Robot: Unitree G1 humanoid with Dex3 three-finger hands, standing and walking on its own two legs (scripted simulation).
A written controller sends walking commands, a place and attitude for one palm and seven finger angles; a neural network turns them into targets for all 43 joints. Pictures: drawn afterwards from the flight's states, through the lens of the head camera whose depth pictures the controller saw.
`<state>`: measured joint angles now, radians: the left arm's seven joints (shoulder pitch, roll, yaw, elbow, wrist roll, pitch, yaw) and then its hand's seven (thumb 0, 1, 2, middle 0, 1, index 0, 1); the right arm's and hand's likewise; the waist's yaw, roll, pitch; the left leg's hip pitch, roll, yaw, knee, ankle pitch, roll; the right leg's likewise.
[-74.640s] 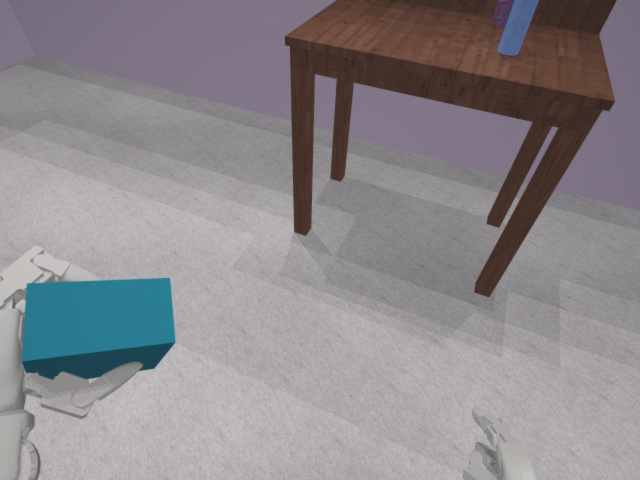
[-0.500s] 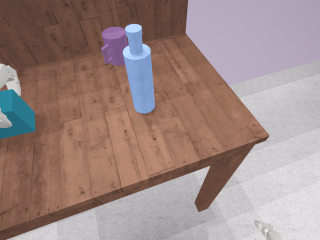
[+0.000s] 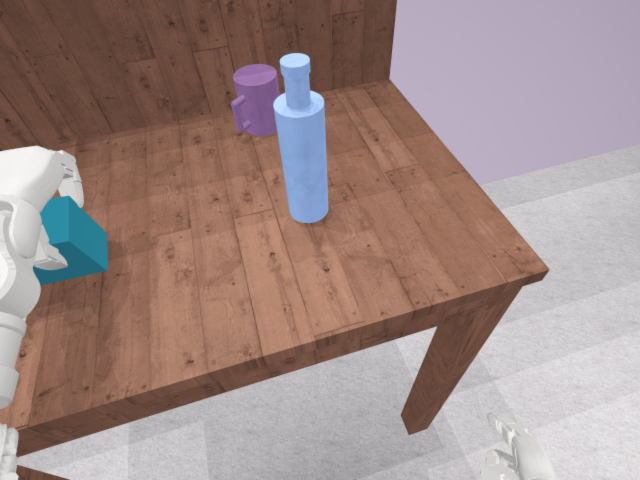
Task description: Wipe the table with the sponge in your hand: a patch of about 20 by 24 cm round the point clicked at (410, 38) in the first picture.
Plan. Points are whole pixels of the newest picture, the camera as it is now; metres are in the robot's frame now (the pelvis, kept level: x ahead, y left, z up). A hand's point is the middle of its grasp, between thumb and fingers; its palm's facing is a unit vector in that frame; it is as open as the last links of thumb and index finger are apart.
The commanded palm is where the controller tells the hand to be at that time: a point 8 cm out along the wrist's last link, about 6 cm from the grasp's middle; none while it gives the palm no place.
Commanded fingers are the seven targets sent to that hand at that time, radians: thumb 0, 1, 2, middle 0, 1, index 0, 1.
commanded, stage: wipe back along the first lane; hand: left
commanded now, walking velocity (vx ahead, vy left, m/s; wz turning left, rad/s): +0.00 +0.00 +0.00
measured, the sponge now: (49, 250) +0.33 +0.40 +0.10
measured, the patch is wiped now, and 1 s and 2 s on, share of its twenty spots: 0.95 1.00 1.00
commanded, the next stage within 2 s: lift the sponge slowly off the table in 1.10 s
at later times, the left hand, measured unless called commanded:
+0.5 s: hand (40, 237) +0.31 +0.35 +0.16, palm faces +0.02 +0.02 -1.00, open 9.8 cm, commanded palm +0.26 +0.34 +0.19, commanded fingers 0.00 0.10 1.30 -1.20 -1.60 -1.20 -1.60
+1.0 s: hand (21, 277) +0.26 +0.34 +0.16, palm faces +0.10 -0.01 -0.99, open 9.8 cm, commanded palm +0.21 +0.32 +0.19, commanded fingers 0.00 0.10 1.30 -1.20 -1.60 -1.20 -1.60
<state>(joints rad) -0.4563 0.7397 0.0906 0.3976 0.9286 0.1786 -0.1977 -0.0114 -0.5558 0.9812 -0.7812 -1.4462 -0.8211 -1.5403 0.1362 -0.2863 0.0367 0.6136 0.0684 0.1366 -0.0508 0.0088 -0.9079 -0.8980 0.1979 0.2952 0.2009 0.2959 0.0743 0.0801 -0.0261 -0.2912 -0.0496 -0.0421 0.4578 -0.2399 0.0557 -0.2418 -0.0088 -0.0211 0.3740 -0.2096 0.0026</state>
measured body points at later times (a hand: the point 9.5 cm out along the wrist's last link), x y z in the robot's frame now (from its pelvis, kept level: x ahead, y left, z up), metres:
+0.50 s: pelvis +0.01 +0.00 +0.00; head +0.03 -0.03 +0.45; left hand +0.30 +0.35 +0.21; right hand +0.20 -0.25 -0.11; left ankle -0.01 +0.08 -0.74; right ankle -0.01 -0.14 -0.74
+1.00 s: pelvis +0.01 +0.01 +0.00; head +0.02 -0.02 +0.44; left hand +0.25 +0.34 +0.21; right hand +0.24 -0.20 -0.09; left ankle -0.01 +0.08 -0.74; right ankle -0.01 -0.14 -0.74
